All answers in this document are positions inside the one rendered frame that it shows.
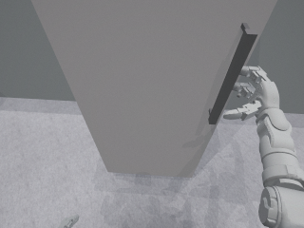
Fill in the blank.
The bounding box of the handle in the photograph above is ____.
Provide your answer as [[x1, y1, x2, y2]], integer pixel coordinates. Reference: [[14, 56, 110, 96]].
[[208, 23, 258, 124]]

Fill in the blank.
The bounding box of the right robot upper arm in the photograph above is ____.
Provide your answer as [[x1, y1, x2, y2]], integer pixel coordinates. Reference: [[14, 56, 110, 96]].
[[258, 185, 304, 228]]

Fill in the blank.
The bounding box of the fridge door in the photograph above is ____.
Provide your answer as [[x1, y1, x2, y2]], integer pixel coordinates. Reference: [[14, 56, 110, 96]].
[[31, 0, 277, 178]]

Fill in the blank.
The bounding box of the robot right hand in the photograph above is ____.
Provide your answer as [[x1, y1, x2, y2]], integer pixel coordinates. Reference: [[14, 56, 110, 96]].
[[223, 66, 280, 121]]

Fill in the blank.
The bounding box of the robot left hand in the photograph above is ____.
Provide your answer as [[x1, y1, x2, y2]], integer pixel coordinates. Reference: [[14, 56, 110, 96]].
[[58, 215, 79, 228]]

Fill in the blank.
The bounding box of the right robot forearm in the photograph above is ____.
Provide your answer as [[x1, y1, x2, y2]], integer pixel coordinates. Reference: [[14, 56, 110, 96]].
[[256, 108, 304, 192]]

